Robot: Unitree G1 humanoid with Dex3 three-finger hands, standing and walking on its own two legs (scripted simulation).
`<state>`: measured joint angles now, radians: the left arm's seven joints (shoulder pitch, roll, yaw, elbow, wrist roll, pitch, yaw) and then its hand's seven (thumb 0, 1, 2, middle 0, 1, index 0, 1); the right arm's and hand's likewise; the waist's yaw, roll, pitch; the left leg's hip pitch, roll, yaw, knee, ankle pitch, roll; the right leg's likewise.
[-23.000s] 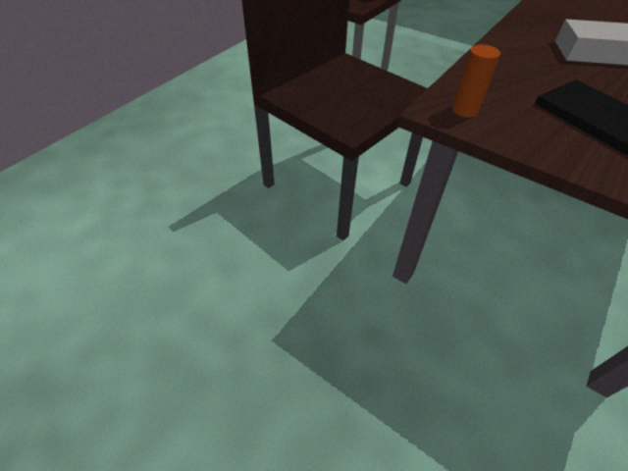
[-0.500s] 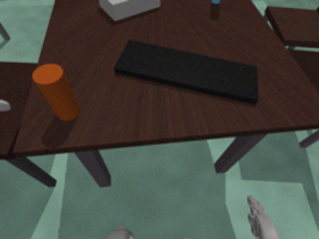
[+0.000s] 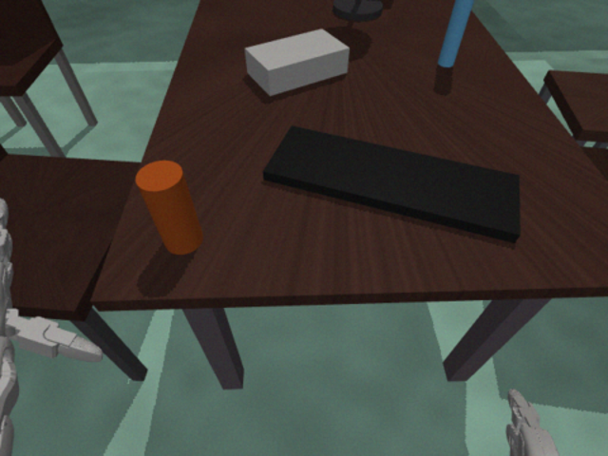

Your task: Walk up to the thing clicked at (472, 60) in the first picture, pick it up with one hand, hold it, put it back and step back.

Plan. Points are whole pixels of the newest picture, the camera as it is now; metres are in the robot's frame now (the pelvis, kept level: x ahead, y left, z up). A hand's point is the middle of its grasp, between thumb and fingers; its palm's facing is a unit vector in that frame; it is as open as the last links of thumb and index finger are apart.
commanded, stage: sink last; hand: left
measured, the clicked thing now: (172, 210) +0.45 +0.23 +0.05
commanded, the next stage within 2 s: home in 0.56 s
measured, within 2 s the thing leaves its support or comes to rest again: neither
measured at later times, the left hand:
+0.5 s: hand (31, 388) +0.15 +0.23 +0.17, palm faces +0.42 -0.79 -0.44, open 17.4 cm
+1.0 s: hand (125, 426) +0.15 +0.21 +0.02, palm faces +0.28 -0.91 -0.30, open 17.2 cm
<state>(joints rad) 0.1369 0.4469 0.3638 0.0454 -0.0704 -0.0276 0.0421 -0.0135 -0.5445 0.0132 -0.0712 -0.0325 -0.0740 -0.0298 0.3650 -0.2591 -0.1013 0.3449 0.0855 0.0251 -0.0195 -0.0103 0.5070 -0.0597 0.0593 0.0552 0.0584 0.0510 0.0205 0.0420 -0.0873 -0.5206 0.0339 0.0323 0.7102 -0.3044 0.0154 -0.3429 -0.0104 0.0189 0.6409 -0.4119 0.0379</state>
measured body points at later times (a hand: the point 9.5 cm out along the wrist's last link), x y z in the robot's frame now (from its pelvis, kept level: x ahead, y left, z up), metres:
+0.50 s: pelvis -0.03 -0.04 +0.00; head -0.04 -0.07 +0.45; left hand +0.12 +0.27 +0.19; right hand +0.14 -0.29 -0.07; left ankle +0.03 +0.10 -0.72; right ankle -0.05 -0.15 -0.72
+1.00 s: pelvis -0.02 -0.03 +0.01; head +0.00 -0.04 +0.46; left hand +0.14 +0.26 +0.04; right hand +0.17 -0.23 -0.07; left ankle +0.03 +0.10 -0.72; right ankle -0.05 -0.15 -0.72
